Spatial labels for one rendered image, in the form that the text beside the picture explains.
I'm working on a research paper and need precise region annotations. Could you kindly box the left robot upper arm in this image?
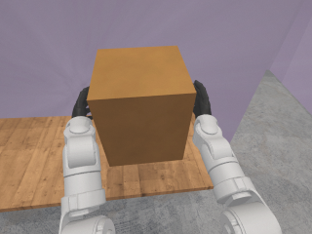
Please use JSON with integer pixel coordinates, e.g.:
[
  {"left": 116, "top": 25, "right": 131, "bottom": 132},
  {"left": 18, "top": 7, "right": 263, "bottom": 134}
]
[{"left": 61, "top": 215, "right": 116, "bottom": 234}]

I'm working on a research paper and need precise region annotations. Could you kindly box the carton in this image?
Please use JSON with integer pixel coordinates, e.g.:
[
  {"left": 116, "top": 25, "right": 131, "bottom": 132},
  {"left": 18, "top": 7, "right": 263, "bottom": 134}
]
[{"left": 87, "top": 45, "right": 197, "bottom": 167}]

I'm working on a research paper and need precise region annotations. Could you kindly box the robot right forearm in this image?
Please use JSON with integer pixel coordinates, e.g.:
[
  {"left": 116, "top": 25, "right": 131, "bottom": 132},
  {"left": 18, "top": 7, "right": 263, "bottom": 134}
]
[{"left": 192, "top": 114, "right": 283, "bottom": 234}]

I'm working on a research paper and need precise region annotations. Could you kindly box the table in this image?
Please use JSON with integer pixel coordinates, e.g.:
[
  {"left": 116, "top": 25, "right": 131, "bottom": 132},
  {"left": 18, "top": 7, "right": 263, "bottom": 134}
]
[{"left": 0, "top": 112, "right": 214, "bottom": 213}]

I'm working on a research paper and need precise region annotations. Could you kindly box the right robot upper arm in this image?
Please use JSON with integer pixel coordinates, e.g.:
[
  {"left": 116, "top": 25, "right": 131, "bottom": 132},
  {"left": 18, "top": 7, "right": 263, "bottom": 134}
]
[{"left": 219, "top": 201, "right": 282, "bottom": 234}]

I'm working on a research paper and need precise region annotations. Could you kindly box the left robot hand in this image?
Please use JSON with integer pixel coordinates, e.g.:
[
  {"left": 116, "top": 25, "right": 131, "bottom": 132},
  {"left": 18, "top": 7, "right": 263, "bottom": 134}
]
[{"left": 71, "top": 86, "right": 93, "bottom": 120}]

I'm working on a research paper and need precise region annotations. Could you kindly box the right robot hand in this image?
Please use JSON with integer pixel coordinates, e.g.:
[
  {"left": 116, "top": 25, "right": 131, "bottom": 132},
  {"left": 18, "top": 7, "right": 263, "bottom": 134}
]
[{"left": 193, "top": 80, "right": 212, "bottom": 119}]

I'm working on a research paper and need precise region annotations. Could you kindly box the robot left forearm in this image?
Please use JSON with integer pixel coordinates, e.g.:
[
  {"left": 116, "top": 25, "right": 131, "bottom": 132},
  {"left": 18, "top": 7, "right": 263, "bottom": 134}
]
[{"left": 58, "top": 116, "right": 106, "bottom": 234}]

